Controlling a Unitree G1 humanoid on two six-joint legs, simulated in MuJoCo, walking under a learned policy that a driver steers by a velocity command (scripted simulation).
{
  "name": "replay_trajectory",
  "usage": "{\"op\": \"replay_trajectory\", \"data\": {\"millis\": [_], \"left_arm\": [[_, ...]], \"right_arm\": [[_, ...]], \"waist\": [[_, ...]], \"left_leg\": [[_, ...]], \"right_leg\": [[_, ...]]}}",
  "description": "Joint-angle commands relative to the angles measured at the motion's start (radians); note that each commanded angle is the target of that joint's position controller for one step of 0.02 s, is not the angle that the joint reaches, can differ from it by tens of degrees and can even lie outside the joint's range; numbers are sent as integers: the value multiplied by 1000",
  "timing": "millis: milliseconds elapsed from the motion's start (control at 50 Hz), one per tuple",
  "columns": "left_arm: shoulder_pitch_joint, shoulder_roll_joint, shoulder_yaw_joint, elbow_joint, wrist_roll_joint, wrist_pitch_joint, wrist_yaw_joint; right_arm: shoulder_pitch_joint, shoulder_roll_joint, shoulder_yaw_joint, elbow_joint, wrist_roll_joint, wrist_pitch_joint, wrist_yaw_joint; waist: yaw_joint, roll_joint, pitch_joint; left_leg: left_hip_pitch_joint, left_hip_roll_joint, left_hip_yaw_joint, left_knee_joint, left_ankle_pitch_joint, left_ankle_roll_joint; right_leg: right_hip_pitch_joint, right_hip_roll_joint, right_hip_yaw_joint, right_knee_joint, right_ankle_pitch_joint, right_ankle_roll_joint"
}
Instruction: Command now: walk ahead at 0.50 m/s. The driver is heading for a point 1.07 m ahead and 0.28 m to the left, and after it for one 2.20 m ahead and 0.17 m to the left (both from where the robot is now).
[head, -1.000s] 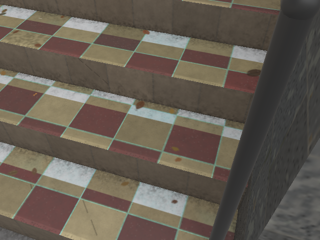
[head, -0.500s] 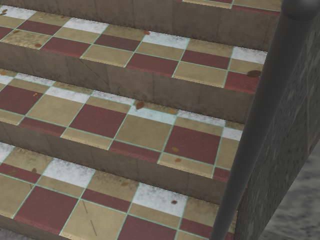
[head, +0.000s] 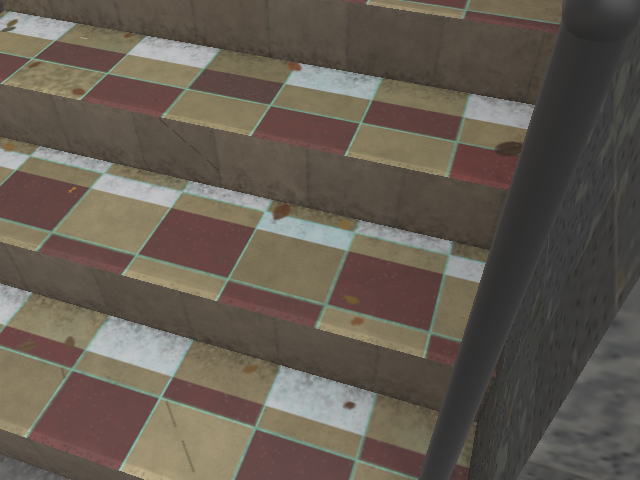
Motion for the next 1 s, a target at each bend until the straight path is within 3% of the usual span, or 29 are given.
{"op": "replay_trajectory", "data": {"millis": [20,40,60,80,140,160,180,260,280,300,320,380,400,420,440,520,540,580,680,700,720,760,780,800,820,920,940,980,1000], "left_arm": [[-32,99,18,-45,1,-11,4],[-29,101,19,-44,2,-12,4],[-43,129,21,-53,17,-5,-2],[-21,102,21,-45,-3,-11,2],[-35,101,19,-48,0,-7,5],[-47,123,20,-55,16,-3,-1],[-26,103,20,-48,-2,-5,3],[-34,101,18,-49,1,-5,5],[-45,124,19,-56,16,-2,-1],[-38,123,20,-56,12,-2,-3],[-22,96,18,-49,-7,-9,2],[-35,96,17,-48,0,-11,5],[-46,122,19,-54,15,-8,-2],[-37,123,20,-54,12,-8,-3],[-22,100,19,-48,-6,-11,2],[-34,101,18,-47,1,-11,4],[-46,125,20,-53,16,-9,-2],[-24,100,19,-48,-7,-12,1],[-32,102,20,-45,2,-12,3],[-44,125,21,-52,15,-10,-2],[-23,103,22,-45,-3,-13,2],[-33,98,19,-46,-2,-13,4],[-47,119,19,-52,14,-11,-2],[-39,119,21,-52,10,-10,-4],[-23,97,19,-46,-6,-12,2],[-29,102,20,-44,1,-12,4],[-42,125,21,-51,15,-10,-2],[-21,99,20,-46,-7,-12,1],[-30,94,17,-48,-5,-13,3]], "right_arm": [[-71,-108,-20,-54,0,-13,-3],[-69,-109,-20,-52,0,-14,-3],[-100,-120,-25,-83,-6,-9,0],[-58,-109,-21,-53,0,-13,-3],[-76,-110,-22,-56,-1,-13,-3],[-100,-116,-25,-84,-5,-8,0],[-67,-110,-23,-56,-1,-10,-2],[-77,-110,-23,-56,-1,-12,-3],[-100,-116,-26,-82,-5,-7,-1],[-90,-116,-26,-83,-5,-5,-1],[-52,-108,-23,-54,2,-10,-3],[-73,-108,-22,-55,0,-13,-4],[-96,-118,-25,-83,-3,-8,-1],[-86,-118,-26,-82,-3,-6,-2],[-55,-110,-23,-56,1,-11,-3],[-73,-109,-21,-55,0,-13,-3],[-94,-118,-25,-82,-3,-9,-1],[-54,-110,-23,-56,1,-12,-3],[-70,-109,-21,-53,0,-14,-3],[-92,-119,-25,-81,-3,-10,-1],[-60,-111,-23,-54,0,-13,-3],[-66,-109,-22,-53,1,-15,-3],[-91,-117,-25,-81,-3,-10,-1],[-83,-117,-26,-83,-3,-7,-1],[-53,-109,-23,-56,1,-11,-3],[-68,-109,-21,-53,0,-14,-3],[-90,-119,-26,-81,-3,-9,-1],[-52,-110,-23,-55,1,-12,-3],[-58,-108,-23,-55,2,-13,-3]], "waist": [[3,1,-36],[3,6,-37],[-6,31,-27],[2,0,-82],[2,1,-48],[-9,19,-32],[2,1,-77],[2,-1,-43],[-9,20,-32],[-9,20,-69],[-1,-16,-96],[2,-7,-43],[-9,19,-26],[-8,22,-63],[2,-4,-91],[3,3,-36],[-8,24,-26],[2,-4,-92],[3,7,-38],[-8,24,-30],[3,3,-80],[2,-3,-52],[-9,16,-36],[-9,16,-66],[1,-8,-90],[3,5,-38],[-8,23,-30],[1,-7,-93],[1,-11,-64]], "left_leg": [[-43,128,-79,-15,250,20],[-43,129,-79,-15,255,20],[-45,131,-65,9,341,21],[-23,131,-78,-5,288,21],[-37,128,-77,-6,263,17],[-41,132,-66,10,339,20],[-24,129,-76,0,285,18],[-38,127,-77,-6,263,16],[-40,132,-66,10,343,19],[-22,133,-65,19,370,20],[-12,132,-77,0,298,20],[-35,130,-79,-12,258,19],[-44,133,-68,4,338,21],[-27,134,-67,12,366,22],[-17,132,-78,-2,295,20],[-42,129,-79,-16,252,18],[-47,133,-67,2,336,21],[-16,132,-77,-2,293,20],[-43,129,-79,-16,254,18],[-45,133,-67,4,340,21],[-22,131,-77,-5,288,20],[-33,130,-77,-11,263,18],[-38,134,-66,7,341,21],[-24,133,-66,14,363,21],[-16,131,-77,-2,289,19],[-43,129,-78,-16,254,17],[-45,133,-66,4,339,20],[-15,131,-76,-1,292,19],[-28,130,-77,-8,264,17]], "right_leg": [[56,-99,82,-2,218,-34],[59,-99,82,-1,222,-35],[49,-119,79,18,315,-35],[77,-101,79,10,255,-36],[62,-99,83,2,227,-32],[48,-117,77,17,314,-34],[73,-100,79,10,251,-33],[61,-98,83,1,229,-32],[50,-117,78,18,319,-34],[64,-118,74,28,345,-34],[83,-99,76,14,266,-33],[60,-98,82,-1,225,-33],[48,-117,78,15,313,-35],[63,-118,74,25,339,-36],[83,-100,76,13,259,-34],[58,-99,82,-2,219,-34],[49,-117,78,15,311,-35],[82,-100,76,13,259,-34],[60,-99,83,-2,222,-34],[52,-117,78,16,316,-35],[77,-101,79,10,257,-35],[64,-98,80,1,231,-33],[51,-117,77,16,318,-34],[60,-117,73,25,341,-34],[78,-99,75,12,257,-33],[60,-98,83,-2,223,-34],[51,-117,78,16,317,-35],[82,-100,76,13,263,-33],[68,-97,77,3,232,-31]]}}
